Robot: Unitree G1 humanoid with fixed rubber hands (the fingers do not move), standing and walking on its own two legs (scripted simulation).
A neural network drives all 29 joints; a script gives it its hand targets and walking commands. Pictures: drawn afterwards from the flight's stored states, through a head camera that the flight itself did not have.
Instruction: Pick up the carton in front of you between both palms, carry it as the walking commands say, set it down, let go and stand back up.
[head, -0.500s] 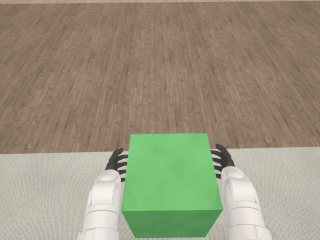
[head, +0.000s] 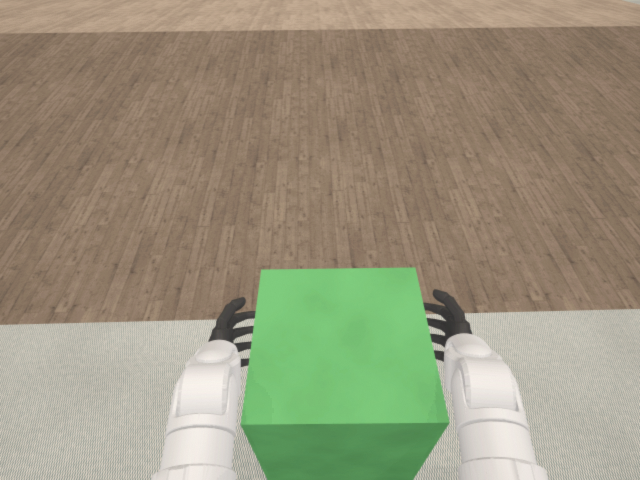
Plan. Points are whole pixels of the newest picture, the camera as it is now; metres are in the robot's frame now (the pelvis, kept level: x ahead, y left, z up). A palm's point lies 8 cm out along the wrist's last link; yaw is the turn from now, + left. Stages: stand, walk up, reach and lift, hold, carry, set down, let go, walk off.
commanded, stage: hold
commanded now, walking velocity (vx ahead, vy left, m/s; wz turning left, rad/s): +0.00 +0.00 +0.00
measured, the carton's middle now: (339, 379) +0.29 +0.00 -0.03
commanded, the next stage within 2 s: carry in 0.46 s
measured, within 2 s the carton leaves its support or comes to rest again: neither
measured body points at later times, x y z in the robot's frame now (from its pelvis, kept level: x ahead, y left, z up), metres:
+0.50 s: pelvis -0.01 +0.00 +0.00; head -0.05 +0.00 +0.44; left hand +0.30 +0.15 +0.04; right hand +0.30 -0.15 +0.05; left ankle +0.01 +0.13 -0.75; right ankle +0.00 -0.13 -0.75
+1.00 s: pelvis +0.16 -0.01 +0.00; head +0.14 -0.02 +0.45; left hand +0.44 +0.13 +0.07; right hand +0.43 -0.17 +0.07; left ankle +0.11 +0.09 -0.75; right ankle +0.11 -0.12 -0.70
